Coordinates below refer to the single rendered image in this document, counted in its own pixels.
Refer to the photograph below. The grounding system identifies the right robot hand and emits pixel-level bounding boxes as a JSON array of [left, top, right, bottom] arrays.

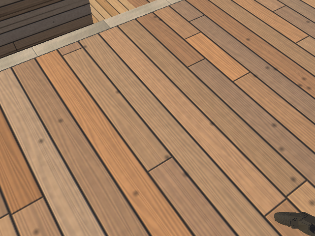
[[274, 211, 315, 236]]

